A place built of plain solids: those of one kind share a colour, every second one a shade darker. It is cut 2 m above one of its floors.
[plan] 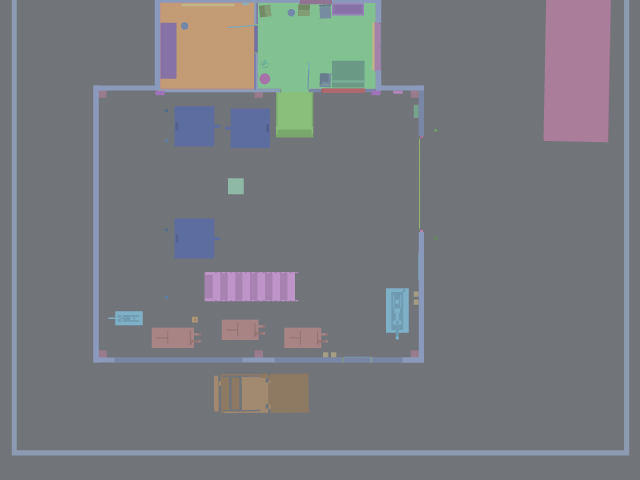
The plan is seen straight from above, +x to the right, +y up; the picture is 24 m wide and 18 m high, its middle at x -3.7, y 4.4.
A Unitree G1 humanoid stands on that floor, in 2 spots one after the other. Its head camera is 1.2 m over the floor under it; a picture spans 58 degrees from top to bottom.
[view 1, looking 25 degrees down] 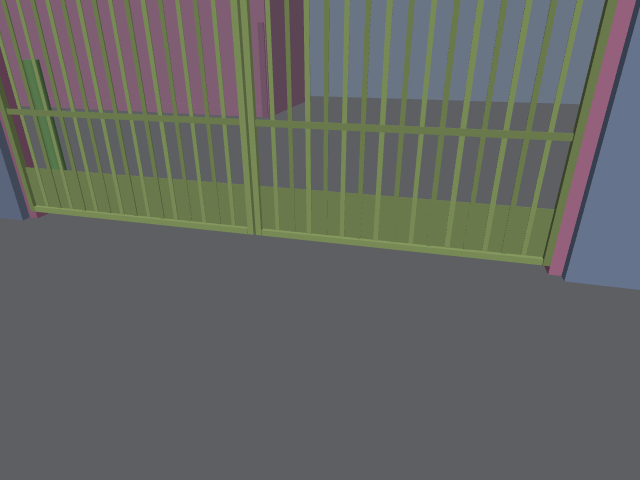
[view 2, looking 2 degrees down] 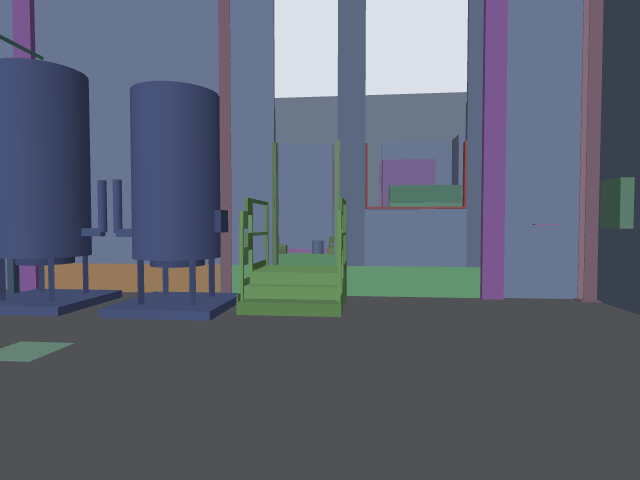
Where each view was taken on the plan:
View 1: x -2.30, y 5.50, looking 14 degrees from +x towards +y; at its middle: steel_gate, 2.63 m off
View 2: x -3.64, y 2.65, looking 96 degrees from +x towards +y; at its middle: wall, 10.72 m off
